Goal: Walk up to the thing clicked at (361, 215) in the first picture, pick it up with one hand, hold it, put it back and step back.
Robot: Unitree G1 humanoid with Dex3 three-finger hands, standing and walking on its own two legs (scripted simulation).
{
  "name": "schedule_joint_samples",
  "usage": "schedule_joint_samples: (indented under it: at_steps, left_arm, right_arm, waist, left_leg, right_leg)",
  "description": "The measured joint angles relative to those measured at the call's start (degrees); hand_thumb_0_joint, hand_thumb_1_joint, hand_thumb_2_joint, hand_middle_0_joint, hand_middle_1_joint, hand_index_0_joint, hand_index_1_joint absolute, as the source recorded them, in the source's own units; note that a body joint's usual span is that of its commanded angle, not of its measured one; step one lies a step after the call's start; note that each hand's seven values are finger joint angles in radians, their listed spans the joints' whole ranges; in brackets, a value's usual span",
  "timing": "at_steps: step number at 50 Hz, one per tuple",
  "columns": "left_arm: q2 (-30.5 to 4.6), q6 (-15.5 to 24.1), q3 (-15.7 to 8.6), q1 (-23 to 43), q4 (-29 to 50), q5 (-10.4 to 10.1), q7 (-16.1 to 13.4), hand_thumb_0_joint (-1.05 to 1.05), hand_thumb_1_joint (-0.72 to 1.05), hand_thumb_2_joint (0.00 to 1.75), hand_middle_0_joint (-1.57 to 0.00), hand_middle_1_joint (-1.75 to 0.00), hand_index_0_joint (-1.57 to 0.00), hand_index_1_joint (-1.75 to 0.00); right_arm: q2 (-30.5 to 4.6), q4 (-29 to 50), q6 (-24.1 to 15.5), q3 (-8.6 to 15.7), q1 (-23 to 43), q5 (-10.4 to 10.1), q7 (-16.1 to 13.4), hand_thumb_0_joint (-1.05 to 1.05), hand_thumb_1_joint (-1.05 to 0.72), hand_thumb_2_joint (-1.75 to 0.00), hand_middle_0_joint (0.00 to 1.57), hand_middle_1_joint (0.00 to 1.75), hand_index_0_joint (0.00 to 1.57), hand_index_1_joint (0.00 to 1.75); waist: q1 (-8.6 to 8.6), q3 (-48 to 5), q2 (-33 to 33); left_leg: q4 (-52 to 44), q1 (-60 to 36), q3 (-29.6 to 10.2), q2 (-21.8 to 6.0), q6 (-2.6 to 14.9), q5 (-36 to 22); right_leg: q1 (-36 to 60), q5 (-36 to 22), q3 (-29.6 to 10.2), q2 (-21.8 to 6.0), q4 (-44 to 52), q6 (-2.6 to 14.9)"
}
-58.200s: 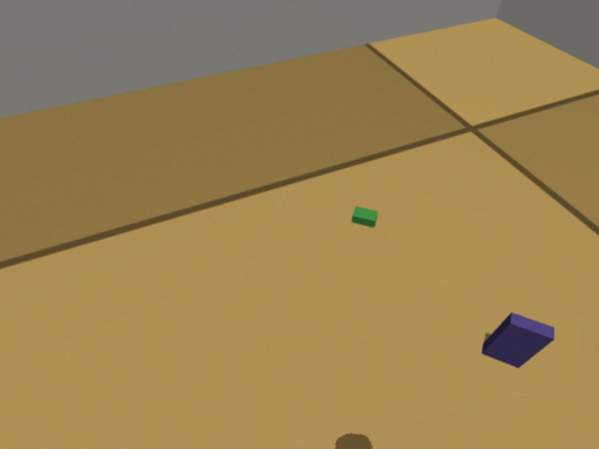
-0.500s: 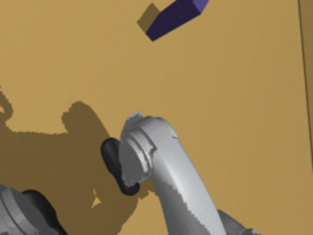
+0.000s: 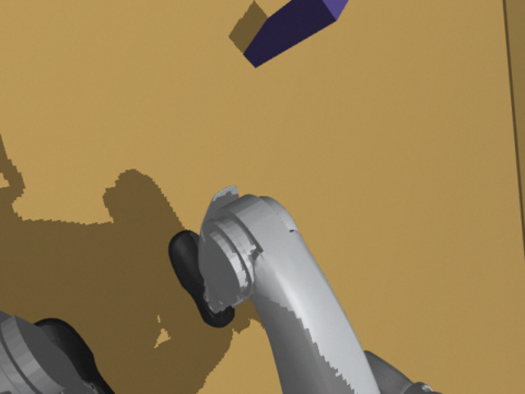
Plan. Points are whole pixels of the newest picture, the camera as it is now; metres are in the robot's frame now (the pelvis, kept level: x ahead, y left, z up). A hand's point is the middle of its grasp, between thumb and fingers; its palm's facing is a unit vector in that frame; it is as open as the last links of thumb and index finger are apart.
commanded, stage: close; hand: left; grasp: from above
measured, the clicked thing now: out of the picture +0.48 +0.38 -0.31
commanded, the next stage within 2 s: go down in 0.06 s
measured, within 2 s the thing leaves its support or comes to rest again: neither
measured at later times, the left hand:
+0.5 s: hand out of the picture +0.48 +0.38 -0.26, palm faces -0.16 -0.36 -0.92, open 13.6 cm
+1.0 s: hand out of the picture +0.44 +0.41 -0.05, palm faces -0.16 -0.33 -0.93, open 13.8 cm
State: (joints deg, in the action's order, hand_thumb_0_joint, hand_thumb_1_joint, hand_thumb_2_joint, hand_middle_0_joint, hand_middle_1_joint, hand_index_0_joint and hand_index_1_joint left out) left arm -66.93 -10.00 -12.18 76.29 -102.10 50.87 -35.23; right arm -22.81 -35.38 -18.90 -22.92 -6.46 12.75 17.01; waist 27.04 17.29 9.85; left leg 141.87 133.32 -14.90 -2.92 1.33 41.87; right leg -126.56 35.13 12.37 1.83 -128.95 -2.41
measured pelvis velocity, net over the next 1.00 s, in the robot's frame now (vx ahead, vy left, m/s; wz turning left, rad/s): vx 0.01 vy -0.01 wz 0.15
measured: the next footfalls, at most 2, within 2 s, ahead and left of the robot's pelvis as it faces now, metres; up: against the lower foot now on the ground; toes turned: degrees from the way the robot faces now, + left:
none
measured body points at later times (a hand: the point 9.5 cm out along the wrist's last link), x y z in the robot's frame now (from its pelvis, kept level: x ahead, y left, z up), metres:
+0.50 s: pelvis +0.00 +0.00 +0.00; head +0.32 +0.13 +0.29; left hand +0.48 +0.39 -0.21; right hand +0.03 -0.24 -0.04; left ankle +0.06 +0.12 -0.30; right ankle +0.13 -0.11 -0.30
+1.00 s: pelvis +0.01 -0.01 +0.03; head +0.22 +0.07 +0.42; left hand +0.45 +0.42 +0.00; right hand +0.08 -0.26 -0.07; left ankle +0.06 +0.12 -0.30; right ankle +0.13 -0.11 -0.30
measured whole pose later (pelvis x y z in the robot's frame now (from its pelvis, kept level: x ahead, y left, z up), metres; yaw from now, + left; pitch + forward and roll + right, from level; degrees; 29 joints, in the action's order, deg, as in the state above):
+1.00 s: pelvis +0.01 -0.01 +0.03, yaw +9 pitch +35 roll -8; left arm -43.6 -20.2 -8.1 63.8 -79.7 49.6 -16.4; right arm -17.9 -43.4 -8.2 -6.4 -11.6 4.1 14.2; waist 14.6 -6.6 -3.4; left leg 132.5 128.1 -6.5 -2.2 0.7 40.6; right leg -125.1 37.1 5.6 -0.5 -126.4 -0.7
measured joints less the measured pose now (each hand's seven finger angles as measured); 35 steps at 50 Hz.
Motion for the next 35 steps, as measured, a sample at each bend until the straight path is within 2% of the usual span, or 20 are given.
schedule_joint_samples:
  at_steps: [8,14,23,26,33,35]
  left_arm:
    - [-0.36,0.05,0.03,0.13,0.10,0.29,-0.10,0.00,-0.22,0.83,-0.25,-0.98,-0.27,-0.95]
    - [0.06,-0.16,1.05,-0.06,-0.04,0.36,0.30,0.00,-0.29,0.85,-0.19,-1.02,-0.22,-0.99]
    - [1.26,-0.72,-1.30,-1.07,5.07,1.23,0.86,0.00,-0.44,0.94,-0.13,-1.07,-0.14,-1.05]
    - [3.22,-1.97,-2.57,-2.76,9.43,0.97,1.86,0.00,-0.46,0.95,-0.12,-1.07,-0.13,-1.06]
    - [9.18,-6.37,-2.74,-8.92,16.10,-1.11,7.07,0.00,-0.48,0.95,-0.11,-1.08,-0.12,-1.07]
    - [11.42,-7.55,-1.77,-10.24,17.63,-2.20,8.75,0.00,-0.48,0.95,-0.11,-1.08,-0.12,-1.07]
  right_arm:
    - [-0.11,0.31,-0.08,0.02,-0.17,0.10,-0.06,0.01,-0.91,-0.89,0.20,0.30,0.20,0.30]
    - [0.34,-0.45,-0.07,0.23,-0.28,-0.02,-0.27,0.01,-0.91,-0.89,0.20,0.30,0.20,0.30]
    - [0.50,0.32,0.40,1.35,-1.27,-0.53,0.29,0.01,-0.92,-0.90,0.20,0.30,0.20,0.30]
    - [0.95,-0.05,1.03,2.67,-2.48,-1.29,0.65,0.01,-0.92,-0.90,0.20,0.30,0.20,0.30]
    - [2.54,-2.98,3.71,6.86,-5.09,-3.38,1.61,0.00,-0.91,-0.90,0.20,0.30,0.20,0.30]
    - [3.10,-3.90,4.38,8.41,-5.85,-4.09,1.55,0.00,-0.91,-0.90,0.20,0.30,0.20,0.30]
  waist:
    - [-0.18,-0.01,0.18]
    - [-0.31,-0.66,0.02]
    - [-1.21,-1.64,-0.71]
    - [-2.30,-3.54,-1.91]
    - [-5.45,-10.55,-6.56]
    - [-6.75,-12.72,-7.84]
  left_leg:
    - [0.09,-0.23,-0.03,0.02,0.03,0.05]
    - [0.02,-0.22,0.05,-0.01,0.01,0.23]
    - [-0.53,-0.33,0.13,-0.03,-0.15,0.30]
    - [-0.97,-0.03,0.37,-0.07,-0.37,0.34]
    - [-1.81,0.07,1.70,0.23,-0.68,0.68]
    - [-2.08,-0.06,2.42,0.32,-0.67,0.67]
  right_leg:
    - [0.27,0.05,0.03,0.00,-0.05,-0.02]
    - [0.23,0.21,-0.05,0.00,-0.01,-0.04]
    - [0.21,0.31,-0.08,-0.02,0.39,0.14]
    - [-0.30,0.42,-0.25,-0.08,0.57,0.36]
    - [-1.10,1.45,-1.29,-0.72,0.04,0.90]
    - [-1.23,1.74,-1.87,-0.96,-0.24,1.00]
